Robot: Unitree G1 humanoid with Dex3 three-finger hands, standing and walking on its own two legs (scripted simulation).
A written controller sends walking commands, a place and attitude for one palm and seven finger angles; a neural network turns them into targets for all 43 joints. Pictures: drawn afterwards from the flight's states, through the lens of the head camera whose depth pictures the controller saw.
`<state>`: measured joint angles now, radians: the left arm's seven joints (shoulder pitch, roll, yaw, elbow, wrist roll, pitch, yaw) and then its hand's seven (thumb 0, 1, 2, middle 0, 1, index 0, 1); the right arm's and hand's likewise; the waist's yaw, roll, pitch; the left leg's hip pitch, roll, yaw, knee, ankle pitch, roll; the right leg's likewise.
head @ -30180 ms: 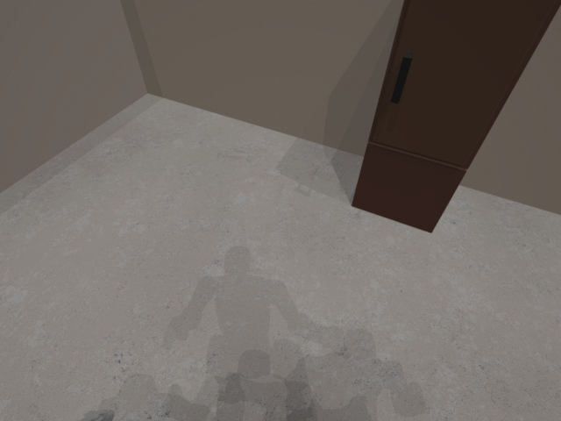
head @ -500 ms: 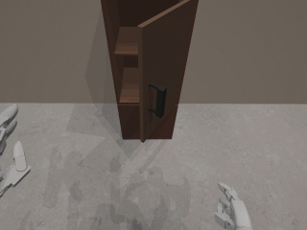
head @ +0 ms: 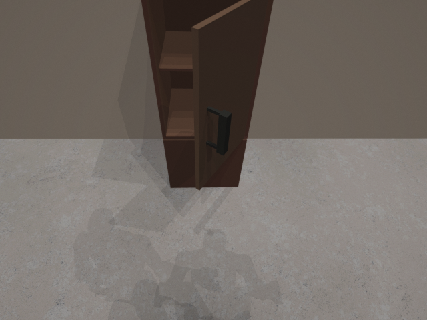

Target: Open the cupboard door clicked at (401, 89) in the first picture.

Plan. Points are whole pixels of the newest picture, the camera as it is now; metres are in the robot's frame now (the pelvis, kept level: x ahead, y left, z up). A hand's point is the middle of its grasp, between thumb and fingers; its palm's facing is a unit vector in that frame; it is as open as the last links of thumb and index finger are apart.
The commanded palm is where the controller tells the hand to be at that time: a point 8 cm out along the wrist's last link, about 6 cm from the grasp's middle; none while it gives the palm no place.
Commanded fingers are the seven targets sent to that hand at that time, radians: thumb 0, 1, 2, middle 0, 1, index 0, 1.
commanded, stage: let the arm hang, fingers relaxed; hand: left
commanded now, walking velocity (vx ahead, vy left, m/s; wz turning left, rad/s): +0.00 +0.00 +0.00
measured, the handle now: (216, 130) +0.63 +0.01 -0.05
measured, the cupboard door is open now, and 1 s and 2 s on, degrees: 54 54 54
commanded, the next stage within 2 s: look to check the result in 0.80 s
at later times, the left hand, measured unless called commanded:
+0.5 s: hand out of the picture +0.01 +0.21 -0.16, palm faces +0.02 -0.96 -0.28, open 7.4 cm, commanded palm none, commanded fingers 0.00 0.90 0.90 -0.20 -0.30 -0.20 -0.30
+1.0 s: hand out of the picture +0.08 +0.19 -0.16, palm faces +0.00 -0.97 -0.26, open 7.4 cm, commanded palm none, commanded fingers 0.00 0.90 0.90 -0.20 -0.30 -0.20 -0.30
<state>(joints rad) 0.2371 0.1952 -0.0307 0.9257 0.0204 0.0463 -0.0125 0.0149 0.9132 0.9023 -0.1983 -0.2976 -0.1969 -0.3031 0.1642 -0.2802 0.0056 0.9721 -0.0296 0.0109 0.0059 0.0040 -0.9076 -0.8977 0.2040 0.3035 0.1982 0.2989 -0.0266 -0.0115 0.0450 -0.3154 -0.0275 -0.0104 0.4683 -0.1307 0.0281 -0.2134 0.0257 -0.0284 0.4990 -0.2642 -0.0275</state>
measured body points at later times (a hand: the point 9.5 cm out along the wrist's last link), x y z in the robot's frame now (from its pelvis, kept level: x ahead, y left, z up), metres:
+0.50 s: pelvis +0.01 -0.01 +0.01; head +0.02 -0.02 +0.46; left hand +0.01 +0.26 -0.14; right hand +0.03 -0.25 -0.16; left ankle +0.08 +0.10 -0.74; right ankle +0.00 -0.10 -0.74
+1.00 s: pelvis +0.04 -0.01 +0.01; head +0.06 -0.02 +0.46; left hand +0.09 +0.24 -0.14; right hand +0.08 -0.27 -0.14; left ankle +0.08 +0.10 -0.74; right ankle +0.00 -0.10 -0.74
